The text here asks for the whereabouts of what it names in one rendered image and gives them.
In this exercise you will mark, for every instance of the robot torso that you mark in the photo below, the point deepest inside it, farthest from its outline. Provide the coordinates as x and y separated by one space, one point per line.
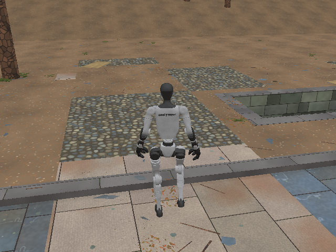
167 124

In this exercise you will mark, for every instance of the right robot upper arm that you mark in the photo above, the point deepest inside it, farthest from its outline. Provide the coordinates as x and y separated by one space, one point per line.
186 119

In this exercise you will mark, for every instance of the robot left hand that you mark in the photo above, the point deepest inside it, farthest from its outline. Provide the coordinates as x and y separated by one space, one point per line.
143 150

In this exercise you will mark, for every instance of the left robot foot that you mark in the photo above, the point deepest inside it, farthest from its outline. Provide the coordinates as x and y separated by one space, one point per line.
158 212

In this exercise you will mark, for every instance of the robot right hand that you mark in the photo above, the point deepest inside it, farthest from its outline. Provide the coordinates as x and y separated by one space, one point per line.
195 152

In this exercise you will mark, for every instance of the robot left forearm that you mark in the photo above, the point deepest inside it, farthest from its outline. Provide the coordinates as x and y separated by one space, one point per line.
141 139

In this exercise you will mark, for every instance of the robot right forearm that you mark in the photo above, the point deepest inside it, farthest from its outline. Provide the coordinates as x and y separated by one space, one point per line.
193 140

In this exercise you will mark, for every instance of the left robot upper arm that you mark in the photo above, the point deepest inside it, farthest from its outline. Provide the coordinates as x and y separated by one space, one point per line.
148 119

